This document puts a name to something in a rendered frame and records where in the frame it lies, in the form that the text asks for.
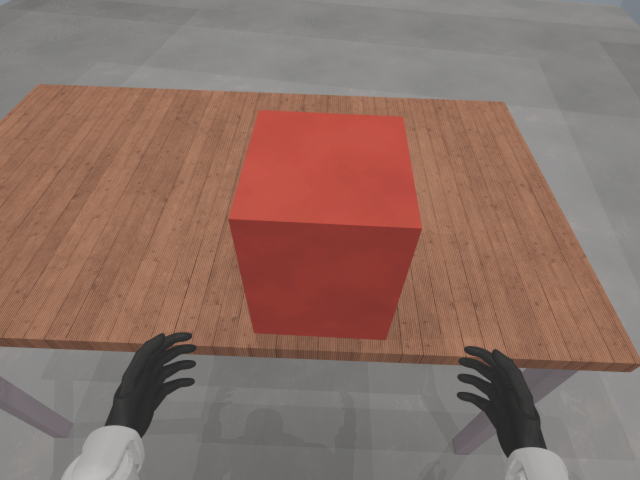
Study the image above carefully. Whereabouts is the right robot hand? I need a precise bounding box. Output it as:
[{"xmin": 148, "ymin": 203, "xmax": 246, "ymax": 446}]
[{"xmin": 457, "ymin": 346, "xmax": 547, "ymax": 458}]

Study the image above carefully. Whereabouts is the carton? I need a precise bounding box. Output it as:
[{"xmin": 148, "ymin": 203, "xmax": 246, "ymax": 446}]
[{"xmin": 228, "ymin": 110, "xmax": 422, "ymax": 340}]

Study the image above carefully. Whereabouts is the left robot hand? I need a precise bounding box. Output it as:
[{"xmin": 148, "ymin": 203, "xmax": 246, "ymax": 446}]
[{"xmin": 105, "ymin": 332, "xmax": 196, "ymax": 438}]

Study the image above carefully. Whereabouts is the robot right forearm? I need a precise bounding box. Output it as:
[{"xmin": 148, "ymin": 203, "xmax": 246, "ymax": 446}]
[{"xmin": 502, "ymin": 447, "xmax": 569, "ymax": 480}]

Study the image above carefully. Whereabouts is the table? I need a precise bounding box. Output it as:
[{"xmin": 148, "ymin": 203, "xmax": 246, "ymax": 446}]
[{"xmin": 0, "ymin": 84, "xmax": 640, "ymax": 455}]

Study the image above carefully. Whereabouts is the robot left forearm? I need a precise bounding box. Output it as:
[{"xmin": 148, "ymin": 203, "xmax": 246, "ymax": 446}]
[{"xmin": 61, "ymin": 425, "xmax": 145, "ymax": 480}]

